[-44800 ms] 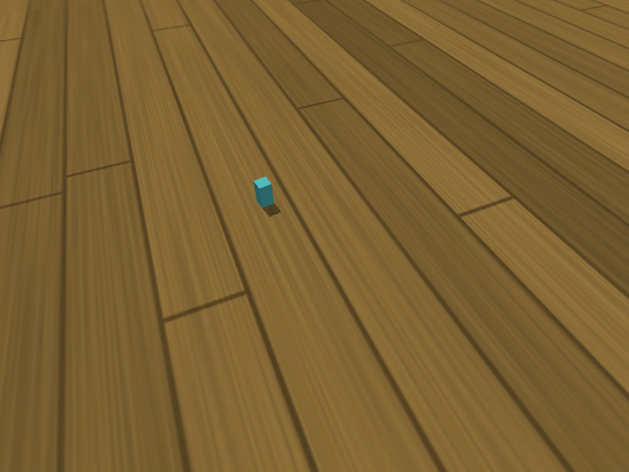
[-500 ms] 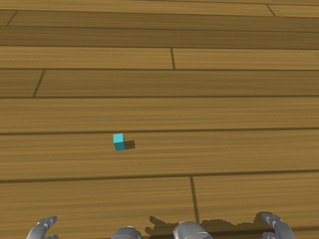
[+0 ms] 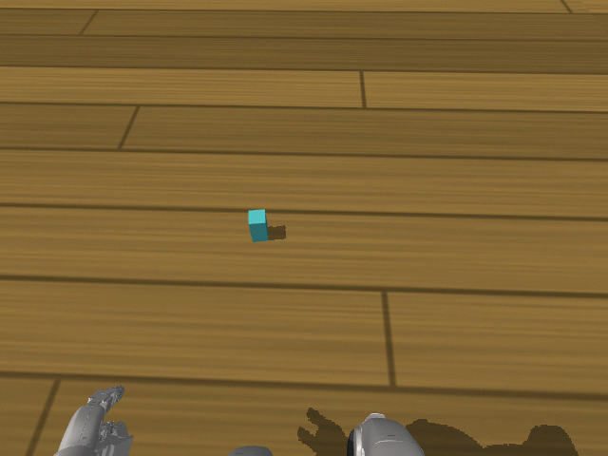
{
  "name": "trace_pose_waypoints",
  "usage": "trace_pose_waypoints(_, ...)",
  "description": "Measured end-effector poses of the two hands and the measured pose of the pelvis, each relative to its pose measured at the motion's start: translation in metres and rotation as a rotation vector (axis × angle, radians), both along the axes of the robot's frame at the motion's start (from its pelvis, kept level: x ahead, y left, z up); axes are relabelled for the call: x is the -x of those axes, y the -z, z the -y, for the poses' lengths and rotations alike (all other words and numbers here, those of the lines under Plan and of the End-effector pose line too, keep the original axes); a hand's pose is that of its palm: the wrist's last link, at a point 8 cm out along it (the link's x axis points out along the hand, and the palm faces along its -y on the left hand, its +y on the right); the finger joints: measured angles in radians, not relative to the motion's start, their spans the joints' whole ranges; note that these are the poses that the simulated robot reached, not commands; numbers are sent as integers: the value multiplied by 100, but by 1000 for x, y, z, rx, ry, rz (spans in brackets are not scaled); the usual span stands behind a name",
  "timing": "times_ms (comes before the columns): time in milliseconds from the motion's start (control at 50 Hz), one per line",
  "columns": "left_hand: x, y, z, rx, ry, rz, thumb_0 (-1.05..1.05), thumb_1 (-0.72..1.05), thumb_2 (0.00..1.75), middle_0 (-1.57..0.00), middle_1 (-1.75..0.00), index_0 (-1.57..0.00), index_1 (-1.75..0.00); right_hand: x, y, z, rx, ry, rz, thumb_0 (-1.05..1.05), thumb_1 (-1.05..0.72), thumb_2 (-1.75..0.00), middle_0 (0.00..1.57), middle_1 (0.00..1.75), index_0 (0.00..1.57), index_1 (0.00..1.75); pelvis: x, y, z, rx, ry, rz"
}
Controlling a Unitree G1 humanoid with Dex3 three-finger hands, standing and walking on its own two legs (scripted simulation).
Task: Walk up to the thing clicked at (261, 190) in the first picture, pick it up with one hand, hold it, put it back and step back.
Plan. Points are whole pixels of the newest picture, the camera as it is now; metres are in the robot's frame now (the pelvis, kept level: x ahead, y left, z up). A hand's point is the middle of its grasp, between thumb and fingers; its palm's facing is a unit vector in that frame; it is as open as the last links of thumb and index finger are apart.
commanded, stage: step back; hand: left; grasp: from above
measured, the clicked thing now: (258, 226) +0.90 +0.18 -0.69
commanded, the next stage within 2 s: stand in 1.52 s
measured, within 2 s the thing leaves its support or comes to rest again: neither
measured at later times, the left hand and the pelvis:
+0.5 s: hand out of the picture -0.11 +0.26 -0.13, palm faces -0.08 -0.91 -0.40, open 7.4 cm; pelvis -0.17 -0.01 +0.01, yaw -6 degrees
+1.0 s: hand out of the picture -0.10 +0.26 -0.13, palm faces -0.06 -0.92 -0.40, open 7.4 cm; pelvis -0.19 -0.01 +0.01, yaw -3 degrees
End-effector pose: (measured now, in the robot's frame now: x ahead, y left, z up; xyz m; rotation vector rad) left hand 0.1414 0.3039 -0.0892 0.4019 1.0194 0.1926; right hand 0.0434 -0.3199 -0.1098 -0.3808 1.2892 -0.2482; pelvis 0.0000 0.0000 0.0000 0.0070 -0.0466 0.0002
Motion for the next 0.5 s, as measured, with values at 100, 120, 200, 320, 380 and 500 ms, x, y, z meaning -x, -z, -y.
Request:
trace_pose_waypoints(100,39,7,-9,28,-20,-43,0,90,89,-20,-30,-20,-30,31,-13,-16,-3,-7,32,1,-90,-90,20,30,21,30,37,-7,-9,15,11,22)
trace_pose_waypoints(120,48,7,-9,33,-28,-50,0,90,89,-20,-30,-20,-30,35,-18,-18,0,-9,42,1,-90,-90,21,30,21,30,43,-9,-9,20,14,19)
trace_pose_waypoints(200,87,6,-11,43,-42,-74,0,90,89,-20,-30,-20,-30,45,-29,-17,16,-22,89,1,-90,-90,21,30,21,30,69,-15,-8,31,37,3)
trace_pose_waypoints(320,157,12,-9,17,-15,-165,0,90,89,-20,-30,-20,-30,57,-30,-6,16,-38,201,1,-90,-90,21,30,21,30,116,-10,-2,28,93,-9)
trace_pose_waypoints(380,192,15,-4,-2,-9,-193,0,90,89,-20,-30,-20,-30,73,-21,5,5,-27,232,0,-90,-90,21,30,21,30,141,-3,5,40,114,0)
trace_pose_waypoints(500,253,2,3,-3,-43,-214,1,90,89,-20,-30,-21,-30,129,-16,8,-25,23,182,1,-90,-90,20,30,21,30,171,-11,7,3,105,12)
